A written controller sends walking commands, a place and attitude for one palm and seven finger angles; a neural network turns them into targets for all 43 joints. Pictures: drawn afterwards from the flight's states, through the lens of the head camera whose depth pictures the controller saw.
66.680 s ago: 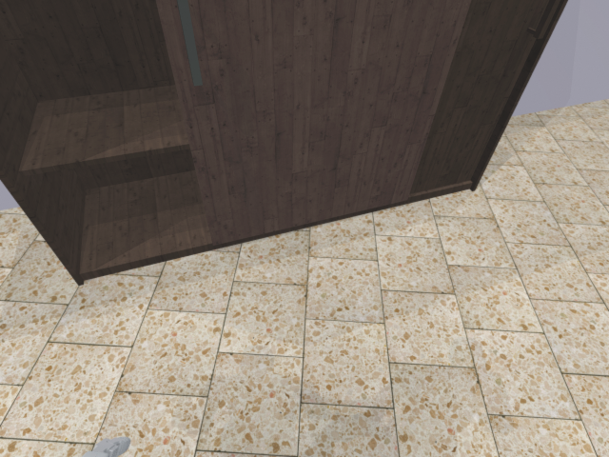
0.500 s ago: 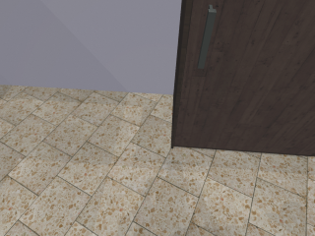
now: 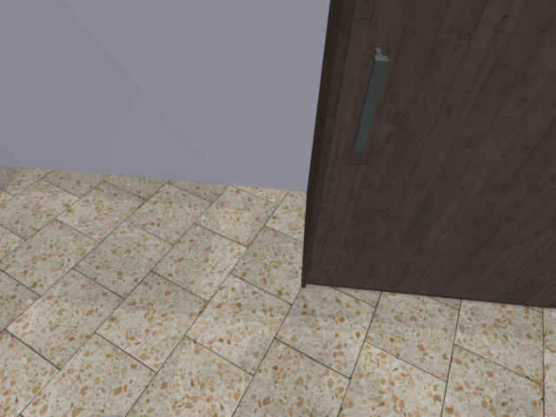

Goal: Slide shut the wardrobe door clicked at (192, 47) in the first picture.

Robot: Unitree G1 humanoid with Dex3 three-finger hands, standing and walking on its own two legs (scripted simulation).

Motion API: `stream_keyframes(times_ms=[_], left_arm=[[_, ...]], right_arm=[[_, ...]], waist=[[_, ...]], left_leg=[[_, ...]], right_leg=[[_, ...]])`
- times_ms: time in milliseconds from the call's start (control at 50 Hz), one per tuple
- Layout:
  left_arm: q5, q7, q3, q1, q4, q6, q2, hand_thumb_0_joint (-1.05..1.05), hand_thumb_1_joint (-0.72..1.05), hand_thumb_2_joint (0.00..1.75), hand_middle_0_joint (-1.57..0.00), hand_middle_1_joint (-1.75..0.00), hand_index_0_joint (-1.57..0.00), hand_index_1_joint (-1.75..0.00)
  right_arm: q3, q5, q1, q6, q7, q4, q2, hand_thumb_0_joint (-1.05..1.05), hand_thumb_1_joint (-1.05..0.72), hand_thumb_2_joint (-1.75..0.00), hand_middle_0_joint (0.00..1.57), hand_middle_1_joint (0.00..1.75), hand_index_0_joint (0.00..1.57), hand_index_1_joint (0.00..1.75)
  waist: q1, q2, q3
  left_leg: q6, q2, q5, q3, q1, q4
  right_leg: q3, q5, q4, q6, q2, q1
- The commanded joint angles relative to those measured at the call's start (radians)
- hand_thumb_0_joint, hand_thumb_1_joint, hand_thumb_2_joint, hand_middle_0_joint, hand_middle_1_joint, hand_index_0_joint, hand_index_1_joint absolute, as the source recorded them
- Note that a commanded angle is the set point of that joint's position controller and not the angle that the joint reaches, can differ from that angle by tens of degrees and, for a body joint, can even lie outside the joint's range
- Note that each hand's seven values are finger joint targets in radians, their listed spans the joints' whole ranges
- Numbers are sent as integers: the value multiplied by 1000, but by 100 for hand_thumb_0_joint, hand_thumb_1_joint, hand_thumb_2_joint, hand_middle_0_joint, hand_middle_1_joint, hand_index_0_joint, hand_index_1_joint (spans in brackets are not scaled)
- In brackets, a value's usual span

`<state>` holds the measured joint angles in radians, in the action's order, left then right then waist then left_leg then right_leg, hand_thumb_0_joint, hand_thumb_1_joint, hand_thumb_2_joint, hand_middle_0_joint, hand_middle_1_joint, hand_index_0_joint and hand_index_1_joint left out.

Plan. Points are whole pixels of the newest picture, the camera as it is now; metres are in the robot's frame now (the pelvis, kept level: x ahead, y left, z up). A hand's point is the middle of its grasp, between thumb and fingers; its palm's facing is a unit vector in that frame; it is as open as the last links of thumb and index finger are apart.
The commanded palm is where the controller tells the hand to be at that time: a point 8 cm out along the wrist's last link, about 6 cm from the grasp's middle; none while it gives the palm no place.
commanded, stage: let the arm hang, fingers relaxed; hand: right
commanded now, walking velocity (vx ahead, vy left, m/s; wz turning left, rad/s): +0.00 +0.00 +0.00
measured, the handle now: (367, 103) +0.70 -0.14 +0.10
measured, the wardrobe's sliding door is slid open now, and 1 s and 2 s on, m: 0.00 0.00 0.00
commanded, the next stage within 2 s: look to check the result in 0.06 s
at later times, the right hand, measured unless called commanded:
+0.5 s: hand out of the picture +0.10 -0.24 -0.15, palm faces -0.03 +0.93 -0.36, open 7.4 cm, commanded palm none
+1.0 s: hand out of the picture +0.11 -0.21 -0.15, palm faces -0.05 +0.94 -0.33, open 7.4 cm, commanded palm none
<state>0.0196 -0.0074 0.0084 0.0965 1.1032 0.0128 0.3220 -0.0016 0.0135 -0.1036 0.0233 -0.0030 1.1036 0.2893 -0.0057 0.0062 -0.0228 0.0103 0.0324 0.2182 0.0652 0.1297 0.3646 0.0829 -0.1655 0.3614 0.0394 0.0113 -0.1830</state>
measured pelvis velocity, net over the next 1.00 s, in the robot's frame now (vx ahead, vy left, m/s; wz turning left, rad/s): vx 0.03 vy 0.03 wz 0.02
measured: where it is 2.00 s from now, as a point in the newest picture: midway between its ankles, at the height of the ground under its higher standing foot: outside the picture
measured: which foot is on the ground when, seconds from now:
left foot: down 0.00-1.00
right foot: down 0.00-1.00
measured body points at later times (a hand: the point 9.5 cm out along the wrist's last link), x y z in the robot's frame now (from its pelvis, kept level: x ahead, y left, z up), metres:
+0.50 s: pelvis +0.03 +0.02 +0.00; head +0.04 +0.03 +0.45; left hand +0.11 +0.31 -0.14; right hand +0.11 -0.28 -0.13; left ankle -0.01 +0.12 -0.75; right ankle +0.02 -0.09 -0.75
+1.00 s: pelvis +0.03 +0.03 +0.00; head +0.04 +0.03 +0.45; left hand +0.10 +0.32 -0.13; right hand +0.11 -0.26 -0.13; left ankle -0.01 +0.12 -0.75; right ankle +0.02 -0.09 -0.75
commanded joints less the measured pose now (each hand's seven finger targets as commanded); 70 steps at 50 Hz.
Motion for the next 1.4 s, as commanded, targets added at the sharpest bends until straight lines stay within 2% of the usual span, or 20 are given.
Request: stream_keyframes(times_ms=[0,200,320,400,460,620,680,700,820,900,1060,1100,1140,1220,1380], left_arm=[[-2,15,29,-36,-45,17,191,0,90,90,-20,-30,-20,-30],[-5,19,26,-50,-42,17,212,0,90,90,-20,-30,-20,-30],[-5,20,25,-51,-35,13,215,0,90,90,-20,-30,-20,-30],[-7,21,26,-41,-36,12,215,0,90,90,-20,-30,-20,-30],[-6,23,25,-41,-32,12,212,0,90,90,-20,-30,-20,-30],[-5,22,25,-46,-28,8,206,0,90,90,-20,-30,-20,-30],[-4,23,25,-46,-29,8,207,0,90,90,-20,-30,-20,-30],[-7,22,25,-43,-31,7,205,0,90,90,-20,-30,-20,-30],[-5,23,25,-47,-29,9,204,0,90,90,-20,-30,-20,-30],[-6,24,25,-40,-30,8,206,0,90,90,-20,-30,-20,-30],[-5,25,25,-41,-27,7,208,0,90,90,-20,-30,-20,-30],[-7,25,24,-40,-27,6,207,0,90,90,-20,-30,-20,-30],[-5,24,25,-41,-26,6,210,0,90,90,-20,-30,-20,-30],[-5,25,26,-35,-27,8,210,0,90,90,-20,-30,-20,-30],[-5,25,26,-41,-26,8,213,0,90,90,-20,-30,-20,-30]], right_arm=[[46,2,21,21,14,-42,216,0,-90,-90,20,30,20,30],[45,-1,32,24,15,-39,230,0,-90,-90,20,30,20,30],[41,-3,39,22,16,-33,237,0,-90,-90,20,30,20,30],[42,-3,32,25,18,-34,241,0,-90,-90,20,30,20,30],[42,-4,31,24,20,-33,241,0,-90,-90,20,30,20,30],[41,-3,32,22,21,-30,240,0,-90,-90,20,30,20,30],[42,-3,32,23,20,-31,240,0,-90,-90,20,30,20,30],[42,-2,29,24,20,-32,242,0,-90,-90,20,30,20,30],[42,-2,35,23,19,-29,240,0,-90,-90,20,30,20,30],[43,-2,29,25,19,-30,242,0,-90,-90,20,30,20,30],[42,-4,38,22,19,-27,241,0,-90,-90,20,30,20,30],[41,-3,36,22,19,-27,242,0,-90,-90,20,30,20,30],[40,-4,45,21,18,-26,243,0,-90,-90,20,30,20,30],[41,-3,42,23,19,-27,245,0,-90,-90,20,30,20,30],[39,-4,48,22,19,-26,246,0,-90,-90,20,30,20,30]], waist=[[1,13,71],[1,4,96],[-2,-7,77],[-2,-32,104],[-2,-25,100],[-1,-22,47],[-2,-15,62],[-1,-30,59],[-2,-2,60],[-1,-19,72],[-3,-5,55],[-1,-26,49],[-3,-12,47],[-4,-19,73],[-4,-20,63]], left_leg=[[-38,110,-157,-108,-9,-79],[-42,120,-251,-104,-53,-93],[-43,122,-255,-107,-50,-104],[-43,121,-309,-104,-69,-99],[-45,123,-341,-105,-75,-94],[-44,122,-304,-113,-54,-117],[-45,121,-309,-118,-62,-118],[-43,119,-302,-115,-60,-121],[-46,122,-294,-120,-62,-126],[-44,119,-313,-121,-70,-127],[-45,119,-307,-127,-65,-131],[-44,115,-294,-127,-59,-135],[-45,117,-270,-130,-55,-137],[-45,119,-304,-127,-70,-130],[-46,117,-299,-128,-63,-131]], right_leg=[[-148,168,-72,-9,-153,73],[-137,241,-69,-15,-159,118],[-130,224,-77,-17,-162,125],[-124,257,-70,-17,-163,147],[-121,279,-70,-18,-164,151],[-114,216,-85,-21,-162,135],[-115,215,-84,-22,-162,144],[-113,203,-84,-22,-162,143],[-109,199,-90,-24,-164,144],[-107,201,-86,-24,-164,151],[-106,191,-91,-27,-166,144],[-107,181,-92,-25,-166,143],[-107,167,-99,-26,-167,143],[-106,193,-93,-24,-169,153],[-108,197,-99,-25,-171,155]])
